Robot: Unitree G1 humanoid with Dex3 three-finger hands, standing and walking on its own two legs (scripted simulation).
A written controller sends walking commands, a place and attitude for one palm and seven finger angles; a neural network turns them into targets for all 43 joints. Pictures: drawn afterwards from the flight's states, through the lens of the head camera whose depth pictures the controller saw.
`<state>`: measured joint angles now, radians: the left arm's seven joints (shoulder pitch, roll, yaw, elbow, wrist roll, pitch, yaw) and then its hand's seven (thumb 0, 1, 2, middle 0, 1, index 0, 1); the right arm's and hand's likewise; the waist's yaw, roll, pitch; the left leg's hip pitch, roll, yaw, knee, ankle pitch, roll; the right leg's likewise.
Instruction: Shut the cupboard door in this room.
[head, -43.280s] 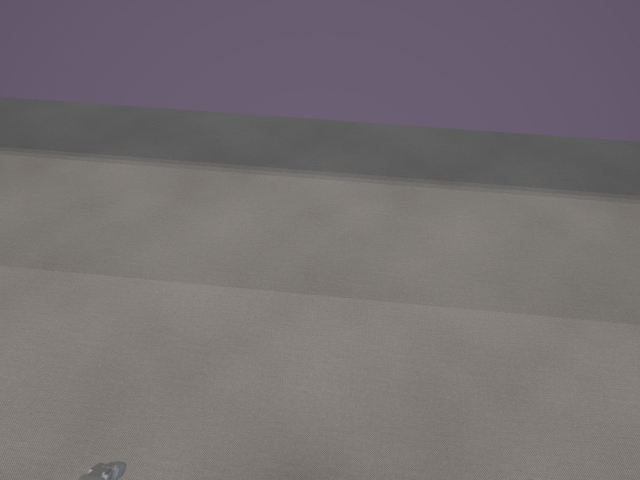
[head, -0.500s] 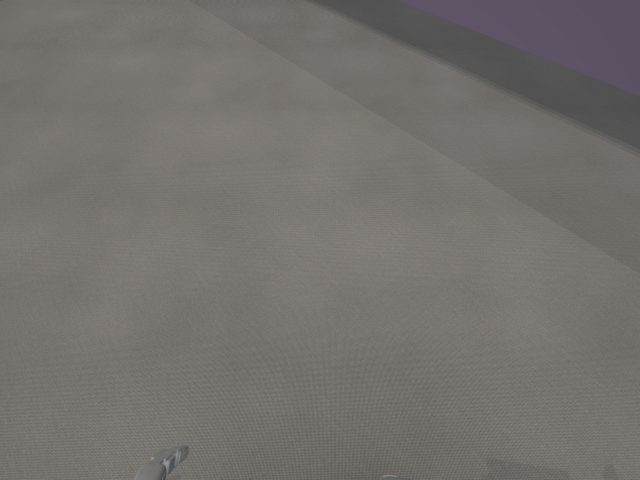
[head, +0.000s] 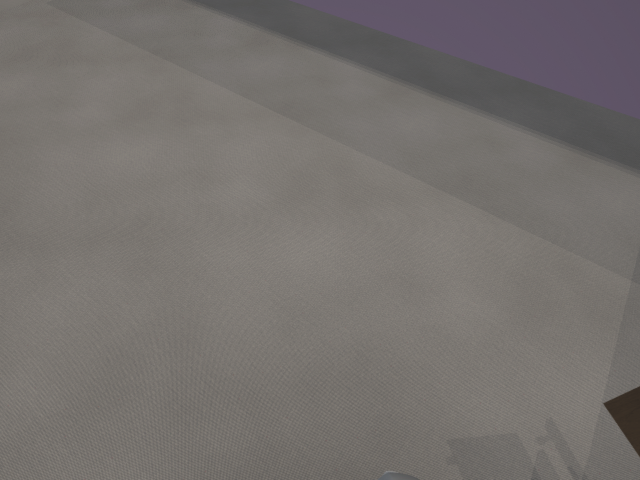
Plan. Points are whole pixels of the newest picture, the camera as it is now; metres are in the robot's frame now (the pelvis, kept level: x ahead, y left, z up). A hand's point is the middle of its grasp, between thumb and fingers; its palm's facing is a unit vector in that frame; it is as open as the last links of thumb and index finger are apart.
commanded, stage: turn to face it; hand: left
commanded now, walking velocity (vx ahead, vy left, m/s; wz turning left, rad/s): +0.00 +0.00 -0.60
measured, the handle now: out of the picture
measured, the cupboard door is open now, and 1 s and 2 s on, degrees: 51 51 51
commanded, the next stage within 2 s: take the last steps up to it in 1.92 s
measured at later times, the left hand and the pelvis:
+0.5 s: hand (209, 456) +0.17 +0.18 -0.18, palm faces -0.27 -0.94 -0.20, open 7.4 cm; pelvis +0.02 +0.01 -0.01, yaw -18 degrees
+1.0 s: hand (273, 424) +0.22 +0.09 -0.16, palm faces -0.55 -0.80 -0.26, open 7.4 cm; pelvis +0.02 -0.03 +0.00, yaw -35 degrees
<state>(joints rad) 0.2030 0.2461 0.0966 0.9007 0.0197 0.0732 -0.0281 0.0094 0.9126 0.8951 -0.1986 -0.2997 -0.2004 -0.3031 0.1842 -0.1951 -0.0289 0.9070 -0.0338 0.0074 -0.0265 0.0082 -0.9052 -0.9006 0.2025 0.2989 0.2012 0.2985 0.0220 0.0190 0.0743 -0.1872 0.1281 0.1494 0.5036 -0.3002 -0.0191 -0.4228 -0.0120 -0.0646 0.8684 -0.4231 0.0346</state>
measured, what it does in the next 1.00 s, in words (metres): steps on the spot, turning right: right foot, then left foot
